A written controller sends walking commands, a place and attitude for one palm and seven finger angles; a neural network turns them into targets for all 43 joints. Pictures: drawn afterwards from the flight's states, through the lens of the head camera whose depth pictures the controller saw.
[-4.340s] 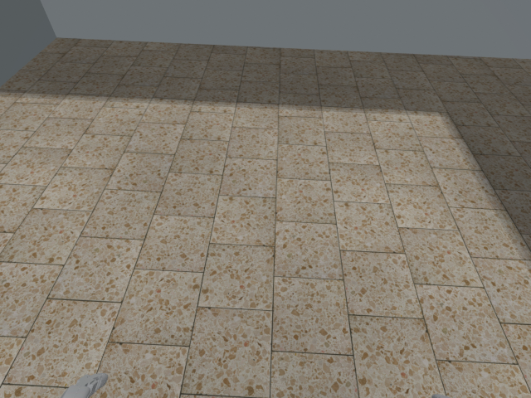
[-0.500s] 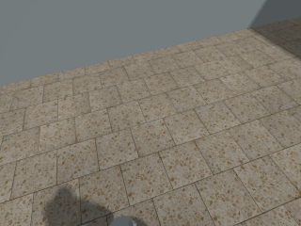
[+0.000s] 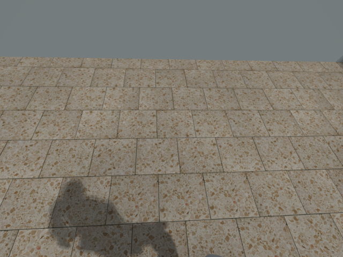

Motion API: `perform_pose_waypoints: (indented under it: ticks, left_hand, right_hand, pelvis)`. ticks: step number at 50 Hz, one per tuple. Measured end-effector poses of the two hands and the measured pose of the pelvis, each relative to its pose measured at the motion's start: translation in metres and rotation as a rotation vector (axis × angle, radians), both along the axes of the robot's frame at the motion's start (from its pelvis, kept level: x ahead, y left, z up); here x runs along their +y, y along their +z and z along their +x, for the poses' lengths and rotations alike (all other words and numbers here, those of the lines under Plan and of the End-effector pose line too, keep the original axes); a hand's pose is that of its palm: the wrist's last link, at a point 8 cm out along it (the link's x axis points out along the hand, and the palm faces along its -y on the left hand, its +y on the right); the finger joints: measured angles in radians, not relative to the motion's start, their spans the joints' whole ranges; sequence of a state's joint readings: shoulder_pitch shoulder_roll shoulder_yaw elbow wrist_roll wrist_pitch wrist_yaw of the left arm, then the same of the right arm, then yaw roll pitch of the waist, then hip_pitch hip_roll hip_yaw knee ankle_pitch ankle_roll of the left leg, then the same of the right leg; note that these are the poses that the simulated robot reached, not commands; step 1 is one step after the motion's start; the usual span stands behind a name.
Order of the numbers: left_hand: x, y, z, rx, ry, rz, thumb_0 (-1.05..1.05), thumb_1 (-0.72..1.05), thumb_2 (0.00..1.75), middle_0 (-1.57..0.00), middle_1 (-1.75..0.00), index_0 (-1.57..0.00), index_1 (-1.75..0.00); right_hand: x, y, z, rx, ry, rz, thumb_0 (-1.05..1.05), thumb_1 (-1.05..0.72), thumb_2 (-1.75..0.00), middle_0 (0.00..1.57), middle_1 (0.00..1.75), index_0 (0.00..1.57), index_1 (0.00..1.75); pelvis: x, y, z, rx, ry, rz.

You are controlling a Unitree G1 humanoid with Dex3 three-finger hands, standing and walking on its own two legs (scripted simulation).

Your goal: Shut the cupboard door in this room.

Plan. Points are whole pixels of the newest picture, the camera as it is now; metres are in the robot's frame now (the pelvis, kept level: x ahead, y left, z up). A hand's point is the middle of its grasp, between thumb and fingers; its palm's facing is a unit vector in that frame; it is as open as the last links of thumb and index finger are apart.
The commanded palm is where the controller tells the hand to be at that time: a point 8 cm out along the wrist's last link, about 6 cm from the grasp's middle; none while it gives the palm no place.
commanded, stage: turn or walk to find it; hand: left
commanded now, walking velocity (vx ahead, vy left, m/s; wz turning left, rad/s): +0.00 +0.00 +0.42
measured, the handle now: out of the picture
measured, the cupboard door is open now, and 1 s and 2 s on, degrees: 81 81 81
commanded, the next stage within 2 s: none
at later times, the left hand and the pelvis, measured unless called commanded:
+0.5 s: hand out of the picture -0.01 +0.14 -0.15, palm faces +0.25 -0.93 -0.26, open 7.4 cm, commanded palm none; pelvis -0.04 -0.06 +0.00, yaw +14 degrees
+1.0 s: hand out of the picture -0.11 +0.20 -0.17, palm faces +0.47 -0.85 -0.25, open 7.4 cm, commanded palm none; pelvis -0.08 -0.02 +0.00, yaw +25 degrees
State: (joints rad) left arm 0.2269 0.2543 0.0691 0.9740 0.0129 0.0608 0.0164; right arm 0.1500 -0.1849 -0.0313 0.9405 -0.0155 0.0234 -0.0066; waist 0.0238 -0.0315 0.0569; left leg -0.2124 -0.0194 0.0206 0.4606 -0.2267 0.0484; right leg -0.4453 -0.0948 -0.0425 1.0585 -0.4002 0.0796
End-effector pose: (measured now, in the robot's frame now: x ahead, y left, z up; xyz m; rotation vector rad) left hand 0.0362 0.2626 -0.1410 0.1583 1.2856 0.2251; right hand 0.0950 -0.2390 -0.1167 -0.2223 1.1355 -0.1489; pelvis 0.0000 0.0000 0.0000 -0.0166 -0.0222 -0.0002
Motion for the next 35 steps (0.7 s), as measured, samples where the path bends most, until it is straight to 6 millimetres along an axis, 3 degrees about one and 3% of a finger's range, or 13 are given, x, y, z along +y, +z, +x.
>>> perform_pose_waypoints:
  ticks: [6, 13, 20, 25, 30, 35]
  left_hand:
    - [-0.011, 0.012, 0.015, -0.079, 0.003, 0.022, 0.0, 0.91, 0.9, -0.2, -0.3, -0.2, -0.3]
    - [-0.045, 0.02, 0.013, -0.159, 0.009, 0.063, 0.0, 0.91, 0.9, -0.2, -0.3, -0.2, -0.3]
    - [-0.069, 0.029, -0.032, -0.127, 0.092, 0.058, 0.0, 0.91, 0.9, -0.2, -0.3, -0.2, -0.3]
    - [-0.076, 0.022, -0.063, -0.095, 0.16, 0.037, 0.0, 0.91, 0.9, -0.2, -0.3, -0.2, -0.3]
    - [-0.071, 0.01, -0.103, -0.049, 0.237, 0.015, 0.0, 0.91, 0.9, -0.2, -0.3, -0.2, -0.3]
    - [-0.052, -0.012, -0.152, 0.007, 0.322, -0.014, 0.0, 0.91, 0.9, -0.21, -0.3, -0.2, -0.3]
  right_hand:
    - [-0.005, -0.013, -0.025, 0.052, 0.003, 0.034, 0.0, -0.9, -0.9, 0.2, 0.3, 0.2, 0.3]
    - [-0.038, -0.042, -0.062, 0.148, 0.0, 0.073, 0.0, -0.9, -0.9, 0.2, 0.3, 0.2, 0.3]
    - [-0.063, -0.039, -0.073, 0.224, 0.049, 0.061, 0.0, -0.91, -0.9, 0.2, 0.3, 0.2, 0.3]
    - [-0.068, -0.034, -0.069, 0.248, 0.101, 0.031, 0.0, -0.91, -0.9, 0.2, 0.3, 0.2, 0.3]
    - [-0.053, -0.028, -0.047, 0.234, 0.183, -0.002, 0.0, -0.91, -0.9, 0.2, 0.3, 0.19, 0.3]
    - [-0.016, -0.023, -0.011, 0.134, 0.286, -0.032, 0.0, -0.91, -0.9, 0.2, 0.3, 0.19, 0.3]
  pelvis:
    - [-0.009, -0.001, -0.011, 0.005, 0.046, 0.011]
    - [-0.038, -0.011, -0.026, 0.015, 0.104, 0.033]
    - [-0.054, -0.002, -0.034, 0.003, 0.188, 0.048]
    - [-0.056, -0.001, -0.038, 0.002, 0.246, 0.046]
    - [-0.049, -0.003, -0.047, 0.007, 0.295, 0.039]
    - [-0.03, -0.014, -0.06, 0.012, 0.347, 0.015]
